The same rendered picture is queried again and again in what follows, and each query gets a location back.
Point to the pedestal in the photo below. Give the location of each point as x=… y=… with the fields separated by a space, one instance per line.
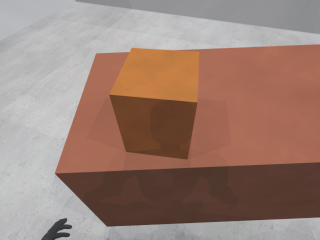
x=254 y=152

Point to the carton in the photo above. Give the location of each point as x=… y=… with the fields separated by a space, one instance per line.
x=155 y=99

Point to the robot left hand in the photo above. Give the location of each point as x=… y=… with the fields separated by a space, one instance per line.
x=59 y=225

